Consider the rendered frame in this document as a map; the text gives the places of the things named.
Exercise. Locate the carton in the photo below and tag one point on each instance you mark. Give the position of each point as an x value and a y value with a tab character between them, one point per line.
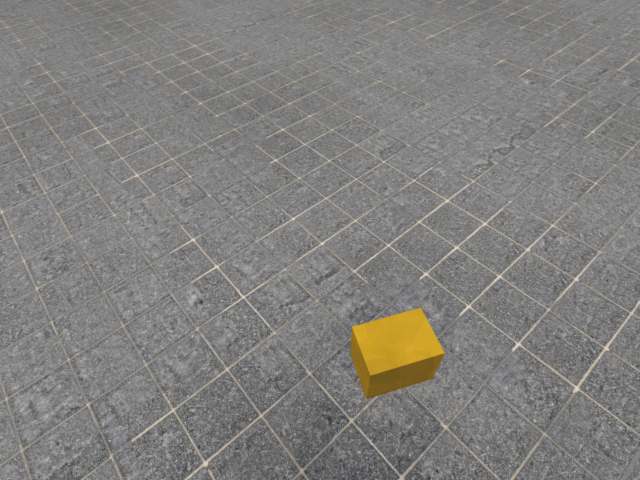
395	352

